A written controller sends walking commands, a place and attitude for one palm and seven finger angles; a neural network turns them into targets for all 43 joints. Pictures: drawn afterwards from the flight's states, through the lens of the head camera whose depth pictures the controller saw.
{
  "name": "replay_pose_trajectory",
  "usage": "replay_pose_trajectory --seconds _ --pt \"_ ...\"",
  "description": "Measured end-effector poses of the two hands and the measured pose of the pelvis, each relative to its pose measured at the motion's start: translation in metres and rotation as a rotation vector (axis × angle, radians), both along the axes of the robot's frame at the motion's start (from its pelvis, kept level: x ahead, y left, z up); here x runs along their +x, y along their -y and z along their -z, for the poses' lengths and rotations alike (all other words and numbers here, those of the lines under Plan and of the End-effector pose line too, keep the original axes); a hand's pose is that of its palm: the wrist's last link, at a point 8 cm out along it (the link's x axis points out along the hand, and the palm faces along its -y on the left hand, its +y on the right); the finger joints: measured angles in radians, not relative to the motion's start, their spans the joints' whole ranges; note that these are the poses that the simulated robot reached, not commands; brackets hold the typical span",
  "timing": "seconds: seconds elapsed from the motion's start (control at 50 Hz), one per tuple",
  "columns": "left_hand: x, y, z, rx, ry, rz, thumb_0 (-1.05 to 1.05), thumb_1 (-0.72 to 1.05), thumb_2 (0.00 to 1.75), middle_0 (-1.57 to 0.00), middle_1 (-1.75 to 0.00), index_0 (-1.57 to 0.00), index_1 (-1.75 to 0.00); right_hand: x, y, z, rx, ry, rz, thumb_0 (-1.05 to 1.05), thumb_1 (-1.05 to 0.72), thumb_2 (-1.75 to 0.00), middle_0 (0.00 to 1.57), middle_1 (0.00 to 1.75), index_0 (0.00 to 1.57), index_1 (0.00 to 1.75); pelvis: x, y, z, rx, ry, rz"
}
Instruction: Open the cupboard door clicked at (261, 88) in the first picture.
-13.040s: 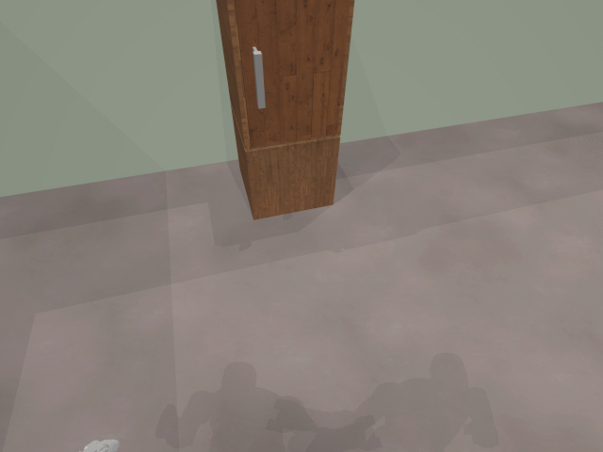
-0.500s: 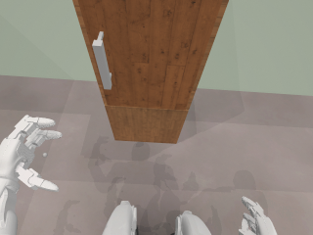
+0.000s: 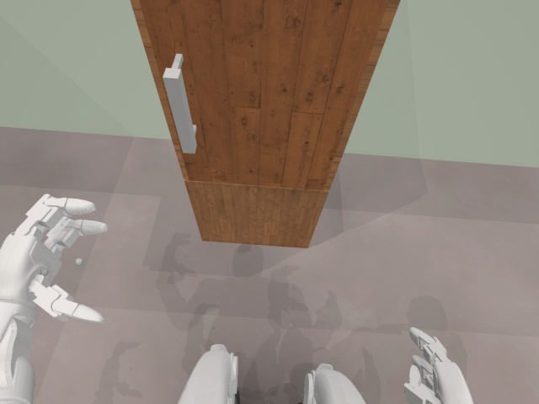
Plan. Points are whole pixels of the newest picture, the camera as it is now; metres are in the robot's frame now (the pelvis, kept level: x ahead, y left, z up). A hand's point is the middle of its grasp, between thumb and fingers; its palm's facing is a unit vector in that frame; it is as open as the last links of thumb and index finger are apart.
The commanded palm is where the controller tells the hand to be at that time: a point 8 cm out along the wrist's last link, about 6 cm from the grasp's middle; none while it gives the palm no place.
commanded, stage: move the hooked fingers beside the handle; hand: left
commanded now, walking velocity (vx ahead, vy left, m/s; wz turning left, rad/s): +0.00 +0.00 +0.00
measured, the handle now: (184, 107) +0.59 +0.20 +0.03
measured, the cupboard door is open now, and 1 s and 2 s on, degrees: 0 0 0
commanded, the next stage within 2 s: none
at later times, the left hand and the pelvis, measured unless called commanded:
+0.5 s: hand (107, 199) +0.38 +0.27 +0.04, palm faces +0.01 -1.00 -0.05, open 14.0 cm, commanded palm +0.37 +0.32 +0.04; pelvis +0.00 +0.00 -0.01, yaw -1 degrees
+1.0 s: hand (114, 159) +0.46 +0.29 +0.04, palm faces +0.02 -1.00 -0.03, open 14.0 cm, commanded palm +0.45 +0.32 +0.03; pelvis -0.01 +0.01 -0.02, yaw -3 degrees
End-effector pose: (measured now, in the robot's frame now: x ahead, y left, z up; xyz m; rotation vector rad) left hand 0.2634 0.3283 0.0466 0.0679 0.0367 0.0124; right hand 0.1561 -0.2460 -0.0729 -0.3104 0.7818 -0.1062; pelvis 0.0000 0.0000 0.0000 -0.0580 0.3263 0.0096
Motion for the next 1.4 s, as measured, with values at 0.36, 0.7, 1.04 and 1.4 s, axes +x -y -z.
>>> replay_pose_trajectory --seconds 0.36,0.7,1.04,1.4 --pt "0.076 0.001 0.002 -0.018 -0.003 0.017 -0.01 -0.5 0.3 -0.3 -1.2 -0.3 -1.2 -0.042 0.019 0.014 -0.033 -0.137 0.08 0.01 -0.91 -0.9 0.2 0.3 0.21 0.3 -0.002 0.002 0.005 0.001 -0.032 0.015" --pt "0.13 -0.006 0.006 -0.023 0.011 -0.009 -0.01 -0.5 0.3 -0.3 -1.2 -0.3 -1.2 -0.094 0.027 0.026 -0.058 -0.326 0.166 0.01 -0.91 -0.9 0.2 0.3 0.21 0.3 -0.002 -0.001 0.01 -0.003 -0.071 0.03" --pt "0.182 -0.012 0.009 -0.036 0.024 -0.002 -0.01 -0.5 0.3 -0.3 -1.2 -0.3 -1.2 -0.123 0.022 0.036 -0.09 -0.448 0.202 0.0 -0.91 -0.9 0.2 0.3 0.21 0.3 -0.008 -0.009 0.023 -0.025 -0.121 0.035" --pt "0.24 -0.006 0.003 -0.034 0.028 0.006 -0.01 -0.5 0.3 -0.3 -1.2 -0.3 -1.2 -0.17 0.009 0.038 -0.103 -0.595 0.259 0.0 -0.91 -0.9 0.2 0.3 0.21 0.3 -0.012 -0.018 0.032 -0.048 -0.177 0.041"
